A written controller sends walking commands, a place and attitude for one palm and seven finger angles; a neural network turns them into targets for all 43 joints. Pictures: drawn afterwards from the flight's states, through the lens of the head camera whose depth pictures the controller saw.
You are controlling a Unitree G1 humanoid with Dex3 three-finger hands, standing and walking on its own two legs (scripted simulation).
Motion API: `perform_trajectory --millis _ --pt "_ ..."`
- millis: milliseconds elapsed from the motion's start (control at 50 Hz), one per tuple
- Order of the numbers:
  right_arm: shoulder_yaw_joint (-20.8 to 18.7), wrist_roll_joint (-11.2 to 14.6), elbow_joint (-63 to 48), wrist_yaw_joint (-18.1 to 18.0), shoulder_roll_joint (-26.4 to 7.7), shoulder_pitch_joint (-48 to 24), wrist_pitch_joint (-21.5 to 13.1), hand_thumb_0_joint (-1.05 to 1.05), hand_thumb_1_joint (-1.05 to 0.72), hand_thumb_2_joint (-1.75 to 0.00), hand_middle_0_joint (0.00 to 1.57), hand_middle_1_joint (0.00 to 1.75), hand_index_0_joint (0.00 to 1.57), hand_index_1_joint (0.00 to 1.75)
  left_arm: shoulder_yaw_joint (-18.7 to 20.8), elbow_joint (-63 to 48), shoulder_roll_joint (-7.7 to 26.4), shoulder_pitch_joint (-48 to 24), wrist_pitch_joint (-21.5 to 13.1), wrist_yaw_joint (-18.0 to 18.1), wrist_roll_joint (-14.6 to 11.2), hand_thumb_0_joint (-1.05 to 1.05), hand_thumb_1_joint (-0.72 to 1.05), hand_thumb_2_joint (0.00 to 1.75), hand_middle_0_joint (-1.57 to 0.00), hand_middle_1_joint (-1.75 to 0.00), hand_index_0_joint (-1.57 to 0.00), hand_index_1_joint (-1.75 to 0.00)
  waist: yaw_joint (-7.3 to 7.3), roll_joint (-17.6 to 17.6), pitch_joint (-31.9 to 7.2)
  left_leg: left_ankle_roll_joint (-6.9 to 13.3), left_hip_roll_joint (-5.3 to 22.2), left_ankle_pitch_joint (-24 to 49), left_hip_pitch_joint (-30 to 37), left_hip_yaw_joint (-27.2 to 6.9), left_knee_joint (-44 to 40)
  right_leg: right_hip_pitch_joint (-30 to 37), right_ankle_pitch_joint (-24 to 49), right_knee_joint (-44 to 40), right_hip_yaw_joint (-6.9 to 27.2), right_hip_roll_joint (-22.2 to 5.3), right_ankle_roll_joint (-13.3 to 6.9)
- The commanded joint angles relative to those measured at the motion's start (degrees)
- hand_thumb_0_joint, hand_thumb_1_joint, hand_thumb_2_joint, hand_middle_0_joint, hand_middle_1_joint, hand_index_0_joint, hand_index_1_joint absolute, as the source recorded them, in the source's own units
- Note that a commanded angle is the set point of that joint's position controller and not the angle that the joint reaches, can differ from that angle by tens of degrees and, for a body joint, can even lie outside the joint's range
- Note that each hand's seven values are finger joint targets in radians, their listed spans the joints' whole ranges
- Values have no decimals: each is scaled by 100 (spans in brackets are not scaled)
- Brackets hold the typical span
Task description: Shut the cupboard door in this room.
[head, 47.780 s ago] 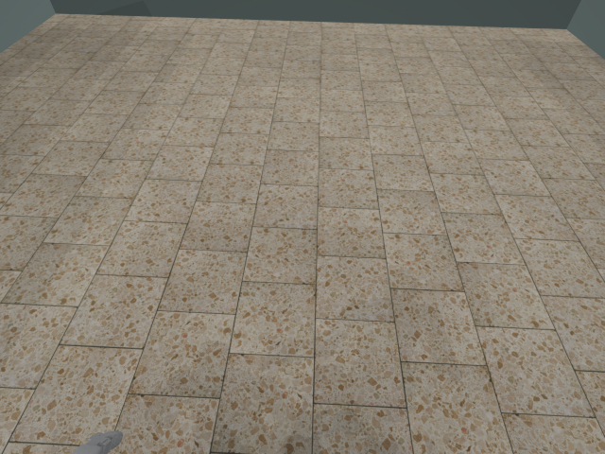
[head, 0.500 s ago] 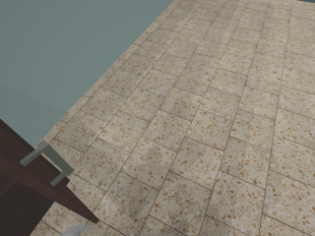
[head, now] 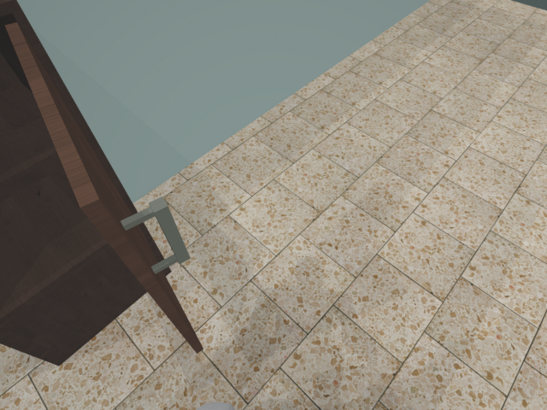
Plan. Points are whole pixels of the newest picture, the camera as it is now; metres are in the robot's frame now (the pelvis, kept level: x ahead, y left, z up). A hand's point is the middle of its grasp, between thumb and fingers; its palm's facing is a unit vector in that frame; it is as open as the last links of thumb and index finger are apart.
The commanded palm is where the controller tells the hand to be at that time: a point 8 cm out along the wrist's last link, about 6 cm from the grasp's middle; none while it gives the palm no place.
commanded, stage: turn or walk to find it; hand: left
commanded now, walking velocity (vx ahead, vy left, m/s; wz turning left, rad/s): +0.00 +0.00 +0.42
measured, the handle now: (159, 240) +0.32 +0.20 +0.05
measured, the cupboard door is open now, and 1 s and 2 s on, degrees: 77 77 77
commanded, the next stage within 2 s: stand and wait in 0.44 s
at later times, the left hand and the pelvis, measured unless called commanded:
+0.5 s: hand out of the picture +0.08 +0.22 -0.15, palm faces +0.21 -0.94 -0.26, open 7.4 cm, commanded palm none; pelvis +0.01 +0.00 +0.00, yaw +12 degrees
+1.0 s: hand out of the picture -0.06 +0.18 -0.18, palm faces +0.40 -0.89 -0.21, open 7.4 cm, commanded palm none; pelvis +0.01 +0.00 +0.00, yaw +18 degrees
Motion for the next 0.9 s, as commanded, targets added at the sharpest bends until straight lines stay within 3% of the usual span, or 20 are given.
perform_trajectory --millis 0,20,40,60,80,100,180,320,380,440,460,480,500,520,540,560,640,760,820,880 --pt "-153 0 -285 8 -795 767 -311 0 -90 -90 20 30 20 30 262 -340 916 50 -11 10 -108 0 90 90 -20 -30 -20 -30 -431 401 -1236 421 706 2278 1907 -842 -2012 -573 1639 1218 329 -584 64" --pt "-308 -3 -292 -42 -1385 1019 -309 0 -90 -90 20 30 20 30 118 -515 515 -23 26 -21 -141 0 90 90 -20 -30 -20 -30 -552 1888 -1234 1239 2157 4548 2322 -2711 -2148 -1974 -1810 2428 417 192 469" --pt "-294 18 -216 -83 -1424 1090 -244 0 -90 -90 20 30 20 30 96 -555 605 -285 90 30 -98 0 90 90 -20 -30 -20 -30 -606 1371 -1188 1683 2416 4764 2018 -2442 -2009 -1931 -2045 2937 1005 106 365" --pt "-242 -4 -253 -124 -1193 889 -266 0 -90 -90 20 30 20 30 114 -514 612 -424 110 22 -79 0 90 90 -20 -30 -20 -30 -526 1133 -928 1650 2121 4375 1798 -2118 -2092 -2002 -1681 3133 1123 54 341" --pt "-211 -27 -304 -181 -1083 659 -282 0 -90 -90 20 30 20 30 131 -433 607 -501 126 9 -77 0 90 90 -20 -30 -20 -30 -460 1454 -819 1542 1790 4157 1611 -2029 -2061 -2090 -1339 3241 1250 63 382" --pt "-159 -32 -352 -206 -923 420 -283 0 -90 -90 20 30 20 30 145 -354 687 -513 119 -25 -68 0 90 90 -20 -30 -20 -30 -358 1327 -628 1436 1587 4080 1358 -1817 -2019 -2071 -1018 3330 1314 81 396" --pt "-118 -9 -386 -205 -840 393 -327 0 -90 -90 20 30 20 30 134 -250 631 -333 143 -69 -88 0 90 90 -20 -30 -20 -30 -221 826 -584 1214 1202 3889 1277 -1436 -2090 -1884 -491 3158 1248 249 471" --pt "-185 -51 -394 -161 -850 597 -281 0 -90 -90 20 30 20 30 101 -522 518 -779 148 -49 -104 0 90 90 -20 -30 -20 -30 -323 1024 -440 1303 1155 2945 868 -1969 -2194 -1501 -587 2054 1237 424 491" --pt "-214 -67 -430 -151 -869 542 -254 0 -90 -90 20 30 20 30 90 -569 460 -746 107 -38 -127 0 90 90 -20 -30 -20 -30 -303 1157 -550 1284 1088 3117 718 -2180 -1996 -1026 -550 1308 1141 598 432" --pt "-224 -48 -437 -144 -800 514 -246 0 -90 -90 20 30 20 30 99 -486 452 -410 19 -18 -154 0 90 90 -20 -30 -20 -30 -118 963 -790 1128 898 3235 473 -2215 -1608 -187 157 111 1076 729 362" --pt "-205 -18 -418 -137 -704 502 -257 0 -90 -90 20 30 20 30 105 -405 494 -179 -37 0 -149 0 90 90 -20 -30 -20 -30 0 823 -962 923 723 2867 272 -2075 -1324 387 803 -686 1101 630 336" --pt "-169 28 -400 -105 -448 621 -282 0 -90 -90 20 30 20 30 123 -351 740 -18 -112 34 -103 0 90 90 -20 -30 -20 -30 33 101 -1148 588 359 1985 -201 -1715 -803 1104 1255 -1197 1621 45 190" --pt "-101 59 -483 -83 -65 702 -297 0 -90 -90 20 30 20 30 201 -309 1196 54 -156 83 -29 0 90 90 -20 -30 -20 -30 39 -1319 -1141 194 -431 68 -1150 -837 249 1556 2117 -1333 3069 -1298 -392" --pt "-156 28 -539 -122 -275 523 -215 0 -90 -90 20 30 20 30 194 -352 1253 94 -132 72 -54 0 90 90 -20 -30 -20 -30 123 -1135 -868 160 -391 -1170 -951 -836 1190 648 2510 -1488 3366 -1908 -977" --pt "-176 -11 -410 -124 -255 587 -157 0 -90 -90 20 30 20 30 160 -377 1047 -220 -125 91 -63 0 90 90 -20 -30 -20 -30 -60 -635 -617 171 -262 -867 -957 -1003 1754 333 2395 -1473 2946 -1592 -1095" --pt "-171 -37 -272 -113 -243 710 -117 0 -90 -90 20 30 20 30 164 -381 923 -416 -138 103 -66 0 90 90 -20 -30 -20 -30 -144 -989 -522 146 -170 -672 -1018 -981 2058 238 2408 -1437 2764 -1335 -1034" --pt "-117 -7 -12 -58 -111 813 -124 0 -90 -90 20 30 20 30 84 -329 653 -406 -159 84 -56 0 90 90 -20 -30 -20 -30 -204 -1024 -452 29 -59 -44 -737 -568 1744 291 2971 -1284 1772 -694 -722" --pt "-8 24 -21 -72 25 321 -208 0 -90 -90 20 30 20 30 150 40 797 308 -154 75 -24 0 90 90 -20 -30 -20 -30 129 -1019 -489 7 -78 -286 -404 -172 204 800 3445 -1178 1918 -810 -920" --pt "20 55 4 -86 13 324 -235 0 -90 -90 20 30 20 30 202 117 888 342 -140 87 -34 0 90 90 -20 -30 -20 -30 78 -962 -636 20 -101 -125 -203 -115 -309 969 3655 -957 1788 -887 -888" --pt "42 53 138 -100 -4 624 -298 0 -90 -90 20 30 20 30 184 157 832 176 -98 95 -88 0 90 90 -20 -30 -20 -30 -142 -851 -741 96 -91 949 764 -87 -1549 464 3008 -542 1532 -752 -534"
